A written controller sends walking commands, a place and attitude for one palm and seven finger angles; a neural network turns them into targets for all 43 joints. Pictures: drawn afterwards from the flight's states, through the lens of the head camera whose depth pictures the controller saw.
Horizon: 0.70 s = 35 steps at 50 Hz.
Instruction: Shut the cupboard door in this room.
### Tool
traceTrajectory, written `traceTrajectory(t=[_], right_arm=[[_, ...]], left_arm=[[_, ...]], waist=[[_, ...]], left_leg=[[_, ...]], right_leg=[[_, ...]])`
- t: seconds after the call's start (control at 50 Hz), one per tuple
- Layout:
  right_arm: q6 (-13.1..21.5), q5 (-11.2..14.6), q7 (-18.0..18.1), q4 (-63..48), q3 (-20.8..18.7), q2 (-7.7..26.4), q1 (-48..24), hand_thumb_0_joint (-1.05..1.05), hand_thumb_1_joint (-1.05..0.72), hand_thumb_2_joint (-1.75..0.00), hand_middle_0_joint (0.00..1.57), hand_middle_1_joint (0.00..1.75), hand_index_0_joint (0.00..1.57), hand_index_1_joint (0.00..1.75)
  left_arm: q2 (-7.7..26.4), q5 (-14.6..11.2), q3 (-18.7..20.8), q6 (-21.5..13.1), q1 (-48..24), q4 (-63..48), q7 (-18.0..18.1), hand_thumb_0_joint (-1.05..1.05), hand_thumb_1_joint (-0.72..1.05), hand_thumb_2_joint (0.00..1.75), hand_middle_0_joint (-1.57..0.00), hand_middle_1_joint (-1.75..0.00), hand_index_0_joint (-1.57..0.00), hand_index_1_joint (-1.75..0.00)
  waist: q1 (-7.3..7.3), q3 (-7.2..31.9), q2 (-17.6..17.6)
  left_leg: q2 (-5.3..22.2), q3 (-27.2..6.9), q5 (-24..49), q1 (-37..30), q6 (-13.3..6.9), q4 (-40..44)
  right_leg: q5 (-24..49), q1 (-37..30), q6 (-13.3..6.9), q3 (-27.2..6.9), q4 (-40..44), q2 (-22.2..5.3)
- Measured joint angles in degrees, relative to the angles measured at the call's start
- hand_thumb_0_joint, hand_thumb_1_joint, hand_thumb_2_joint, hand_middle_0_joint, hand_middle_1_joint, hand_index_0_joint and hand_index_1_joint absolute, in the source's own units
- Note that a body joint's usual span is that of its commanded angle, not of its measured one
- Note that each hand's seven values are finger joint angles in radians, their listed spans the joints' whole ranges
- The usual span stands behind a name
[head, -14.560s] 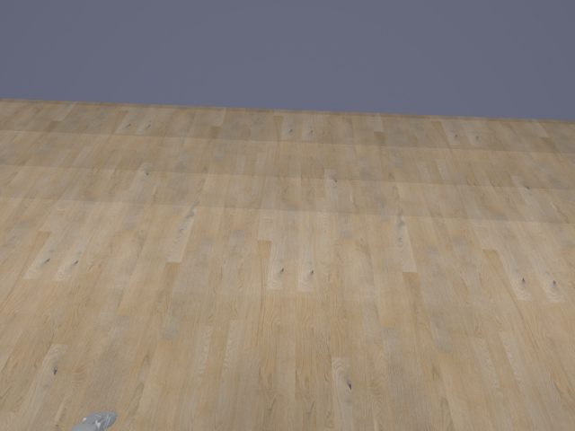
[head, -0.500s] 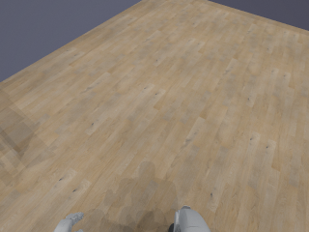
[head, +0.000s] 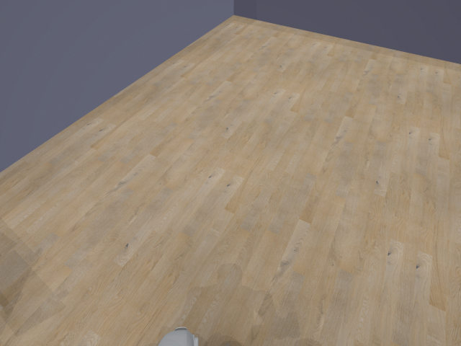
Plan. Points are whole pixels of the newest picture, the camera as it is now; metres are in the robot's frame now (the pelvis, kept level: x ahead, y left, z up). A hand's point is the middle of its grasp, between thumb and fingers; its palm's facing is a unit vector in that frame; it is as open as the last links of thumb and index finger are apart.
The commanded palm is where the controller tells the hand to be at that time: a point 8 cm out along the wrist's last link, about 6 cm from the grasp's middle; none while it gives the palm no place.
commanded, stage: walk around to get in front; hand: left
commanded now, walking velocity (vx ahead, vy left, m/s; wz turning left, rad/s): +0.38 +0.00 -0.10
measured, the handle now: out of the picture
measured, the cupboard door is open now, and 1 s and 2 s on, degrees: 83 83 83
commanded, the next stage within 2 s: walk to a spot facing it in 1.92 s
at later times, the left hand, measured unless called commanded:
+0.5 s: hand (157, 268) +0.31 +0.20 -0.16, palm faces -0.09 -0.98 -0.19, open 7.3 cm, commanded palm none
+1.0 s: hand (185, 235) +0.40 +0.15 -0.18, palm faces +0.02 -0.99 -0.16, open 7.3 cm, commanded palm none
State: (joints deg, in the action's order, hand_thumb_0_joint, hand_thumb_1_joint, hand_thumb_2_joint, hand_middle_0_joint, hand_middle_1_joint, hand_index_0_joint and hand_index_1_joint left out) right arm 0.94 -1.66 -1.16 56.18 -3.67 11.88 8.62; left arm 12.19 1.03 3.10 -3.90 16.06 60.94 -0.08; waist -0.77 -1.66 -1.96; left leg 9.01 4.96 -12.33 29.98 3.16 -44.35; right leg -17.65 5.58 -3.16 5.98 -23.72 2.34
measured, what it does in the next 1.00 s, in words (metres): walks ahead: left foot, then right foot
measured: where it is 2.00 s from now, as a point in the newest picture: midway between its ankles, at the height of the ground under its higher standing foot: (258, 222)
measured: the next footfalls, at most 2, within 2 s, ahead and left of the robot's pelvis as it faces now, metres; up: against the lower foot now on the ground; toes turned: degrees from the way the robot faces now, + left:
left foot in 0.10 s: +0.18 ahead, +0.15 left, +0.00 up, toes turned +9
right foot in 0.60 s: +0.39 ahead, -0.15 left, +0.00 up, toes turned -16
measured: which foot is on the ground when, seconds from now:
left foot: up 0.00-0.08, down 0.10-0.60, up 0.62-1.00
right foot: down 0.00-0.12, up 0.14-0.58, down 0.60-1.00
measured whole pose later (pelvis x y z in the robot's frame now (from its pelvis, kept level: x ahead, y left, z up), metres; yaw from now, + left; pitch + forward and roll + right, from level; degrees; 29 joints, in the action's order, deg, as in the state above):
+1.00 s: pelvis +0.41 -0.02 +0.00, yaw -4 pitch -2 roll -2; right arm 1.3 -1.4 -1.8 56.8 -4.0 11.6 8.0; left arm 9.7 1.4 2.7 -3.9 18.8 64.5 -0.2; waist -1.8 -2.0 -0.5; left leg 8.3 6.8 -12.4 26.0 1.9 -38.2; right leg -17.6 3.3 0.3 12.3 -23.0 -2.0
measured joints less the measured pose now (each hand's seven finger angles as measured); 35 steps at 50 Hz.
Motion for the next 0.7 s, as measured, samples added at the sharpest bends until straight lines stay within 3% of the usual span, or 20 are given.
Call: traceTrajectory(t=[0.1, 0.14, 0.2, 0.26, 0.38, 0.46, 0.52, 0.56, 0.6, 0.62, 0.66, 0.7], right_arm=[[1.05, -0.01, -0.46, -0.81, 0.57, 0.42, -2.66, 0.01, -0.93, -0.90, 0.19, 0.30, 0.20, 0.30], [2.42, -0.44, -0.18, -1.09, 0.84, -0.04, -3.48, 0.00, -0.92, -0.90, 0.19, 0.30, 0.20, 0.30], [3.10, -0.29, 0.35, -1.17, 1.35, -0.93, -1.85, 0.00, -0.92, -0.90, 0.19, 0.30, 0.20, 0.30], [3.14, -0.12, 0.98, 0.59, 1.50, -2.24, 1.88, 0.00, -0.92, -0.90, 0.19, 0.30, 0.20, 0.30], [2.64, 0.36, 1.81, 5.92, 0.56, -3.02, 10.43, 0.00, -0.94, -0.90, 0.20, 0.30, 0.20, 0.30], [2.26, 0.23, 1.71, 8.48, 0.34, -3.67, 14.89, 0.00, -0.93, -0.90, 0.19, 0.30, 0.20, 0.30], [1.91, -0.02, 1.61, 9.81, 0.24, -4.05, 17.11, 0.00, -0.92, -0.90, 0.19, 0.30, 0.20, 0.30], [1.63, -0.08, 1.57, 10.56, 0.20, -4.23, 18.38, 0.00, -0.92, -0.90, 0.19, 0.30, 0.20, 0.30], [1.31, 0.18, 1.34, 11.43, 0.25, -4.56, 19.64, 0.00, -0.92, -0.90, 0.20, 0.30, 0.20, 0.30], [0.82, 0.45, 1.20, 11.87, 0.37, -4.53, 19.17, 0.00, -0.92, -0.90, 0.20, 0.30, 0.20, 0.30], [-0.21, 0.92, 1.09, 11.84, 0.52, -4.37, 17.35, 0.01, -0.92, -0.90, 0.20, 0.30, 0.20, 0.30], [-0.50, 0.81, 1.11, 10.91, 0.29, -3.90, 14.97, 0.01, -0.91, -0.90, 0.20, 0.30, 0.20, 0.30]], left_arm=[[-0.19, 0.00, -0.26, 0.54, 4.62, 2.08, -0.09, 0.00, 0.92, 0.90, -0.20, -0.30, -0.20, -0.30], [-0.39, -0.30, -0.27, 1.32, 5.43, 3.23, -0.31, 0.00, 0.92, 0.90, -0.20, -0.30, -0.20, -0.30], [-1.06, -0.18, -0.43, 2.60, 5.18, 4.32, -0.69, 0.01, 0.91, 0.90, -0.20, -0.30, -0.20, -0.30], [-1.39, 0.30, -0.14, 3.13, 3.28, 3.48, -1.18, 0.01, 0.91, 0.90, -0.20, -0.30, -0.20, -0.30], [-2.06, 0.63, 0.71, 3.73, -1.36, -0.22, -1.33, 0.01, 0.91, 0.90, -0.20, -0.30, -0.20, -0.30], [-1.61, 0.48, 1.13, 4.13, -4.87, -1.58, -1.39, 0.01, 0.93, 0.90, -0.20, -0.30, -0.20, -0.30], [-1.35, 0.48, 1.12, 3.82, -7.19, -2.28, -1.59, 0.01, 0.93, 0.90, -0.20, -0.30, -0.20, -0.30], [-1.24, 0.53, 0.99, 3.25, -8.37, -2.65, -1.66, 0.01, 0.92, 0.90, -0.19, -0.30, -0.20, -0.30], [-1.05, 0.71, 0.76, 1.61, -9.09, -3.07, -1.66, 0.01, 0.92, 0.90, -0.20, -0.30, -0.20, -0.30], [-1.33, 0.70, 0.76, 0.57, -9.53, -3.06, -1.43, 0.01, 0.92, 0.90, -0.20, -0.30, -0.20, -0.30], [-1.97, 0.14, 0.53, -0.49, -9.56, -2.86, -1.08, 0.01, 0.92, 0.90, -0.20, -0.30, -0.20, -0.30], [-2.88, -0.13, 0.15, -0.44, -8.62, -2.30, -0.64, 0.00, 0.91, 0.90, -0.20, -0.30, -0.20, -0.30]], waist=[[-1.90, -0.35, 1.74], [-2.12, -1.43, 3.17], [-1.63, -1.71, 3.29], [-0.93, -1.54, 3.29], [0.16, -0.64, 3.64], [1.70, -1.12, 3.08], [3.16, -1.74, 2.46], [3.90, -2.00, 1.90], [3.75, -2.08, 1.36], [3.48, -2.55, 0.76], [3.41, -3.05, 0.51], [3.10, -2.80, 0.25]], left_leg=[[-2.78, 2.47, 0.72, -7.38, -1.69, 11.27], [-3.58, 4.22, 2.12, -8.54, -3.98, 9.64], [-3.59, 6.05, -2.59, -11.84, -5.23, 9.30], [-4.18, 6.96, -2.39, -16.40, -4.76, 14.04], [-5.70, 8.53, -2.42, -23.95, -4.34, 22.18], [-5.45, 9.13, -4.12, -27.85, -2.92, 24.34], [-4.57, 9.77, -6.74, -30.11, -1.26, 23.75], [-3.41, 10.11, -9.45, -31.23, 0.21, 21.73], [-1.29, 9.64, -13.72, -29.96, 0.80, 14.18], [-0.46, 7.35, -15.66, -27.00, 0.07, 5.82], [-1.59, 1.65, -16.57, -19.17, -1.41, -12.47], [-2.13, -0.50, -12.17, -12.14, -2.24, -23.20]], right_leg=[[-5.56, -3.39, 2.44, -1.05, -2.80, -1.63], [-9.19, 0.74, 2.27, -2.47, -15.34, -3.27], [-9.27, 10.41, 1.67, -3.42, -36.96, -3.97], [-4.17, 18.07, 2.16, -2.84, -43.22, -6.10], [5.51, 27.69, 4.20, -3.26, -38.76, -9.90], [7.74, 27.71, 4.71, -1.77, -27.41, -10.89], [7.52, 25.19, 4.13, -0.54, -18.77, -10.13], [7.00, 22.18, 3.27, 0.72, -13.76, -8.88], [9.06, 18.49, 1.55, 2.13, -9.49, -7.36], [8.31, 18.71, 0.73, 2.53, -11.74, -6.77], [4.86, 17.46, 0.15, 3.24, -13.98, -6.48], [3.78, 14.38, 0.49, 3.97, -11.83, -6.07]])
